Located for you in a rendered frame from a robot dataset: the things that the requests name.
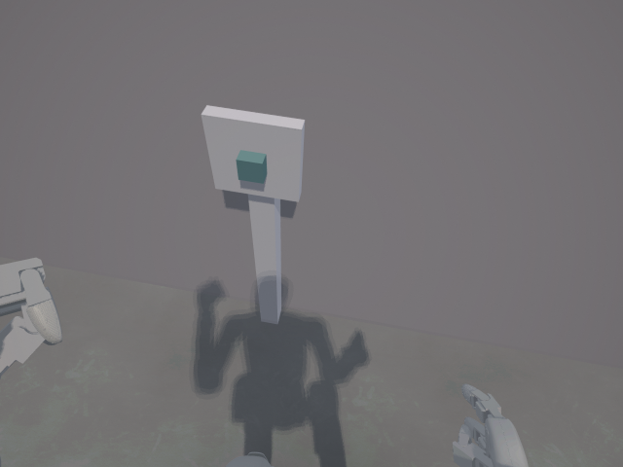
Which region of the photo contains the robot left shin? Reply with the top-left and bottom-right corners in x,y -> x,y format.
248,452 -> 269,462

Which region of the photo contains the panel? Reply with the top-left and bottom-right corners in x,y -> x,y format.
202,105 -> 305,324

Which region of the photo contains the left robot hand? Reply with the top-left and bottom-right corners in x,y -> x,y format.
0,258 -> 62,378

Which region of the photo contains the right robot hand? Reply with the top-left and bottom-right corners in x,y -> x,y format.
453,384 -> 529,467

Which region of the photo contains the button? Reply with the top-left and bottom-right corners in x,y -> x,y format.
236,150 -> 267,184

